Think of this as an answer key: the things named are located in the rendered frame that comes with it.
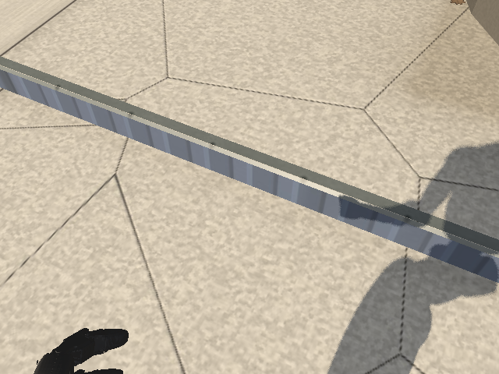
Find robot left hand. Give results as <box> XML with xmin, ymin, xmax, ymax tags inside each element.
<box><xmin>34</xmin><ymin>328</ymin><xmax>129</xmax><ymax>374</ymax></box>

